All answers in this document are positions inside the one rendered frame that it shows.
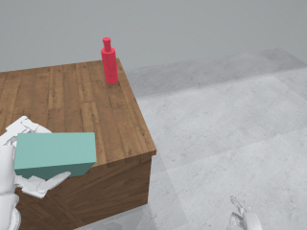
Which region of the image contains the sponge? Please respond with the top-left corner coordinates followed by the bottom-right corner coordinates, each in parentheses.
top-left (13, 132), bottom-right (97, 180)

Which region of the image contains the left robot hand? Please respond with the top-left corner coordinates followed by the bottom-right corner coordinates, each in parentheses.
top-left (0, 116), bottom-right (71, 198)

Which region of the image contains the table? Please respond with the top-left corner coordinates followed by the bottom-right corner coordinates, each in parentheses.
top-left (0, 57), bottom-right (157, 230)

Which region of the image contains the left robot forearm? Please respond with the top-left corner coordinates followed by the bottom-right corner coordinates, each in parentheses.
top-left (0, 193), bottom-right (21, 230)

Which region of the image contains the right robot hand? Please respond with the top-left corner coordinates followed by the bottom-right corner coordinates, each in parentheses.
top-left (226, 195), bottom-right (263, 230)

